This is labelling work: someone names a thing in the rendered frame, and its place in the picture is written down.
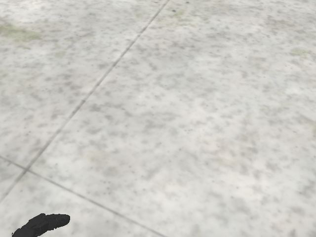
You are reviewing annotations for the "robot left hand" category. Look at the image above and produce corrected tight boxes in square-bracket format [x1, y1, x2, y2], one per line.
[12, 213, 70, 237]

